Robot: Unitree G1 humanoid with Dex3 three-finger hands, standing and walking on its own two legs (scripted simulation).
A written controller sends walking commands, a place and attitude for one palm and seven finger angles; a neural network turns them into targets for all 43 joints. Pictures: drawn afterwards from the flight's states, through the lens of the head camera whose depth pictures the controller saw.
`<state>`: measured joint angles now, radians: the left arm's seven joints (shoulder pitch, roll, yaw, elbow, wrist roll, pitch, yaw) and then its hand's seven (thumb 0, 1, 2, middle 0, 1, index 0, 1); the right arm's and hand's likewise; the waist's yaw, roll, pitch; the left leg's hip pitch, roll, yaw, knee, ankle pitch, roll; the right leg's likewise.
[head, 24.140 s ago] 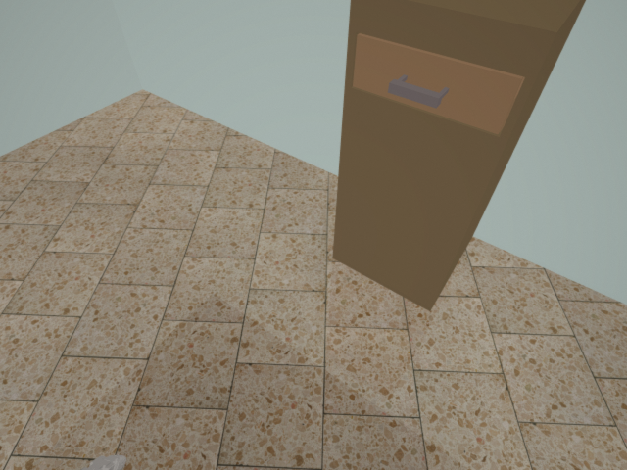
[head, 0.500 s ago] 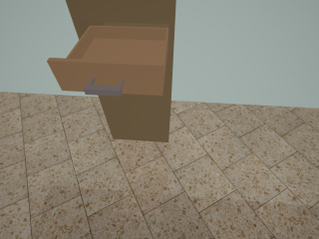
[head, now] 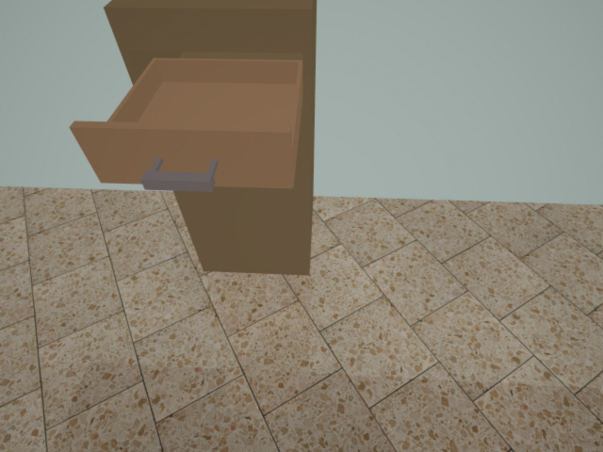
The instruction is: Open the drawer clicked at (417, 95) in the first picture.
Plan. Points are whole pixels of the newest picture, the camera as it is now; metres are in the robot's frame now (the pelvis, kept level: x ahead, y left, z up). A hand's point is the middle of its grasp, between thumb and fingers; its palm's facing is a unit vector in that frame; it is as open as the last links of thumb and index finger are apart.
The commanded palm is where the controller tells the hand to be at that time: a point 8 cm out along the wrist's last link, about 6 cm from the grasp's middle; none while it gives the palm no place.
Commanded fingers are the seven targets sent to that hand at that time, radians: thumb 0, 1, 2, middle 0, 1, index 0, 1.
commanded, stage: look to check the result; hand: left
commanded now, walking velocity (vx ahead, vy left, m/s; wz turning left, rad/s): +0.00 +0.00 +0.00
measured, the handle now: (182, 172) +0.55 +0.24 +0.05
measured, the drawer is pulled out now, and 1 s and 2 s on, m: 0.30 0.30 0.30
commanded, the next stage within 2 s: stand and wait in 0.48 s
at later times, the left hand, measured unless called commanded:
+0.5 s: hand out of the picture +0.06 +0.21 -0.16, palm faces -0.01 -0.96 -0.28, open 7.4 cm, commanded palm none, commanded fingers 0.00 0.90 0.90 -0.20 -0.30 -0.20 -0.30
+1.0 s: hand out of the picture +0.11 +0.23 -0.16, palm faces -0.04 -0.95 -0.32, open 7.4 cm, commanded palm none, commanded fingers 0.00 0.90 0.90 -0.20 -0.30 -0.20 -0.30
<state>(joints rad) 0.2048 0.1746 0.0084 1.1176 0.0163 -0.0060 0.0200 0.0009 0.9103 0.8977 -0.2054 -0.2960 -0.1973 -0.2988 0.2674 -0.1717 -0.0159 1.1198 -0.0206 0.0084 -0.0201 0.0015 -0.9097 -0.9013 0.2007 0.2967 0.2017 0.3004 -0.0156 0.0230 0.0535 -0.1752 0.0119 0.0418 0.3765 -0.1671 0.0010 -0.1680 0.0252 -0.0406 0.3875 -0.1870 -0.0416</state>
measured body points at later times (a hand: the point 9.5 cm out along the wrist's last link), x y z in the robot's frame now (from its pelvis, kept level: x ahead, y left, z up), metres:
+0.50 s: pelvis +0.02 -0.01 +0.00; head +0.04 -0.02 +0.45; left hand +0.06 +0.26 -0.14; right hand +0.05 -0.27 -0.16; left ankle +0.02 +0.12 -0.74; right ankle +0.02 -0.09 -0.74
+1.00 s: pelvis +0.03 +0.00 +0.00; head +0.06 -0.01 +0.45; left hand +0.12 +0.28 -0.13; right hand +0.08 -0.29 -0.14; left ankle +0.02 +0.12 -0.74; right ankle +0.02 -0.09 -0.74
